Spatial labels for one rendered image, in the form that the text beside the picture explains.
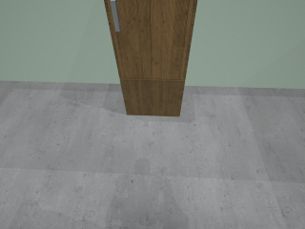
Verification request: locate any cupboard door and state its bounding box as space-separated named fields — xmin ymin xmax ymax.
xmin=107 ymin=0 xmax=193 ymax=79

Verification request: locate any handle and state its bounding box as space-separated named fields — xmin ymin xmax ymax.
xmin=110 ymin=0 xmax=121 ymax=31

